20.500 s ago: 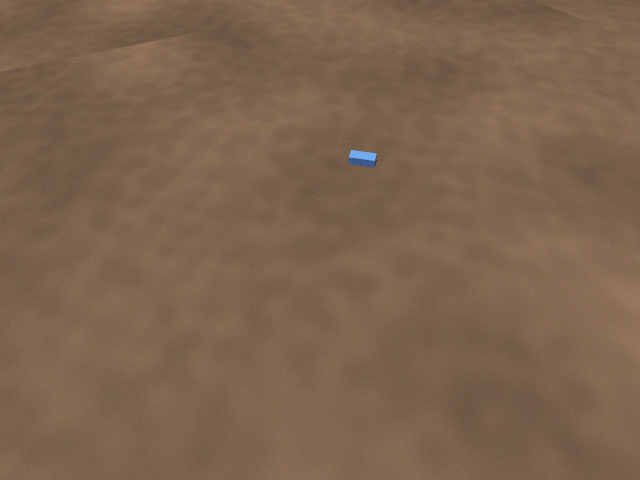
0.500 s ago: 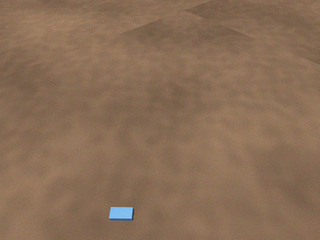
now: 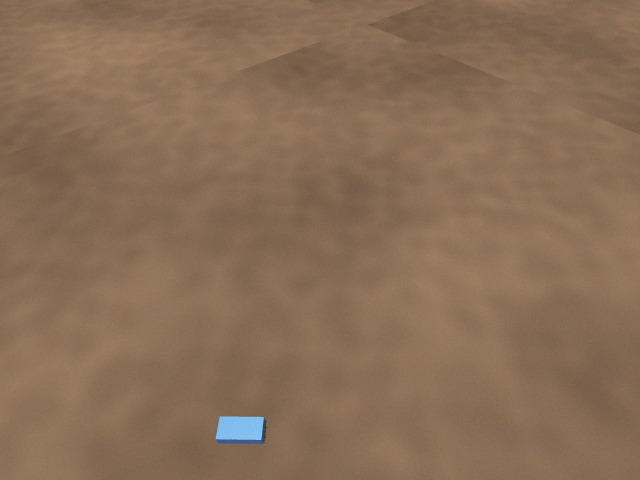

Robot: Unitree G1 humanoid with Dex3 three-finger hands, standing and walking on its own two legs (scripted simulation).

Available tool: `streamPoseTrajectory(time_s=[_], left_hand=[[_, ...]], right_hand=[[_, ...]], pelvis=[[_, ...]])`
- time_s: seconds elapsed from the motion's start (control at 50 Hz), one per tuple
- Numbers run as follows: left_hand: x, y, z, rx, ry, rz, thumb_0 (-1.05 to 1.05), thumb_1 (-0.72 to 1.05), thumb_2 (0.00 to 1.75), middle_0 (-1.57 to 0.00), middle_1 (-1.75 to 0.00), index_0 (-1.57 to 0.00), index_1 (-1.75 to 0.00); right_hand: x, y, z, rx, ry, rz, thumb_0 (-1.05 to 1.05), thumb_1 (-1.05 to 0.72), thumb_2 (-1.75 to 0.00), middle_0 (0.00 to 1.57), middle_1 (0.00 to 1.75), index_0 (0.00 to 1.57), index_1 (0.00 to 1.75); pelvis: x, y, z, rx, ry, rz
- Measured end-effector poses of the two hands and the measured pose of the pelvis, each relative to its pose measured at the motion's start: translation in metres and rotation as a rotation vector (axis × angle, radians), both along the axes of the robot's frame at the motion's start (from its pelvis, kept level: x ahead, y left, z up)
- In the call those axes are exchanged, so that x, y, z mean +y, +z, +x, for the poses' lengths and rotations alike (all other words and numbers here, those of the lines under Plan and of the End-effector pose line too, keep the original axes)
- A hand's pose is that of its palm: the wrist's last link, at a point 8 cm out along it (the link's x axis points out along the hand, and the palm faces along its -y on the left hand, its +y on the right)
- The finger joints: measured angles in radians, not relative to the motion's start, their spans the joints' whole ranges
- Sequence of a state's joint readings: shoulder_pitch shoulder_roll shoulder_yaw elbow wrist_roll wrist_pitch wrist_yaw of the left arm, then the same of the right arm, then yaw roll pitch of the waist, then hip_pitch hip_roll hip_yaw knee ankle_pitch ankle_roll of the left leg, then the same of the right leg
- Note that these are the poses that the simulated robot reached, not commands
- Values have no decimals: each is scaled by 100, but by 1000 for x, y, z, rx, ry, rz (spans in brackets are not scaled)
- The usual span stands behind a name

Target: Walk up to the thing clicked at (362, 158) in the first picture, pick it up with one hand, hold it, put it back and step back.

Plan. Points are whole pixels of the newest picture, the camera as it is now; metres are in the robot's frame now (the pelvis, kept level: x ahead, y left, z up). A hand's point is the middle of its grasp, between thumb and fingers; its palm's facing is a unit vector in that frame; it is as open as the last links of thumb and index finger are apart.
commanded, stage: stand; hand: left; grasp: from above
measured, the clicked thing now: (241, 430) +0.41 +0.28 -0.76
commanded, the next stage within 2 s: rise first in 0.62 s
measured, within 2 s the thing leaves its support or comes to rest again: neither
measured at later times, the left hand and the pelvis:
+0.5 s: hand out of the picture +0.06 +0.25 -0.16, palm faces -0.04 -0.94 -0.35, open 7.4 cm; pelvis +0.00 +0.00 +0.00, yaw +0 degrees
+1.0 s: hand out of the picture +0.15 +0.25 -0.17, palm faces -0.05 -0.93 -0.36, open 9.3 cm; pelvis -0.02 +0.00 -0.03, yaw +0 degrees
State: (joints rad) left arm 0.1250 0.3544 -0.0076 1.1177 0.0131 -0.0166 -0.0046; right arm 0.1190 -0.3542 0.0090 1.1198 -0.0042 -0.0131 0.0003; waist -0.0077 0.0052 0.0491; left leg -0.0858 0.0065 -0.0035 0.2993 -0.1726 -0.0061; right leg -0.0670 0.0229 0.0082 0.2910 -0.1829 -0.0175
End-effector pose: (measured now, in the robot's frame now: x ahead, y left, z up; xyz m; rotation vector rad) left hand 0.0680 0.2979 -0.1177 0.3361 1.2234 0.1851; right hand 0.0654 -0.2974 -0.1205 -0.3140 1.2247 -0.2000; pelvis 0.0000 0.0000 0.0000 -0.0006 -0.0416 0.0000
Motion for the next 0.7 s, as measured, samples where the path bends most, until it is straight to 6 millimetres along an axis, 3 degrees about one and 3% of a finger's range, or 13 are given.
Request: streamPoseTrajectory(time_s=[0.7], left_hand=[[1, 0, -6, 8, 5, 2, 1, 91, 90, -20, -30, -20, -31]], right_hand=[[0, -1, -5, 10, 3, 1, 0, -91, -90, 20, 30, 20, 30]], pelvis=[[0, 0, -2, 0, 3, 1]])
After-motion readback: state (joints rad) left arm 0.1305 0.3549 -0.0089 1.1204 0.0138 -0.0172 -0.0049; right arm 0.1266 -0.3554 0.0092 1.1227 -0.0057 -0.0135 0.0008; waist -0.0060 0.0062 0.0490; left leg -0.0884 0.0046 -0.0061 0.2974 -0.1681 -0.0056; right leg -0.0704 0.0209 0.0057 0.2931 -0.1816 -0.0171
